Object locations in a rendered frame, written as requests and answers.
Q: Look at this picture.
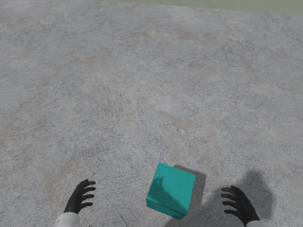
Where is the right robot hand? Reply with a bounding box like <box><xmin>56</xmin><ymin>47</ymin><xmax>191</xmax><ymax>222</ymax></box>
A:
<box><xmin>221</xmin><ymin>185</ymin><xmax>260</xmax><ymax>227</ymax></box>

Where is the left robot hand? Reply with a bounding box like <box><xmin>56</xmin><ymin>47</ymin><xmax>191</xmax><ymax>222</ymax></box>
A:
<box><xmin>63</xmin><ymin>179</ymin><xmax>96</xmax><ymax>214</ymax></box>

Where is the robot left forearm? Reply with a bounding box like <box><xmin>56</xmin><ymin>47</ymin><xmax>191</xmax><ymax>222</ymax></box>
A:
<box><xmin>53</xmin><ymin>212</ymin><xmax>80</xmax><ymax>227</ymax></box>

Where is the carton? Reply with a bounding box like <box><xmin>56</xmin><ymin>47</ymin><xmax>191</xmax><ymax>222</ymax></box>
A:
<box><xmin>146</xmin><ymin>163</ymin><xmax>196</xmax><ymax>220</ymax></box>

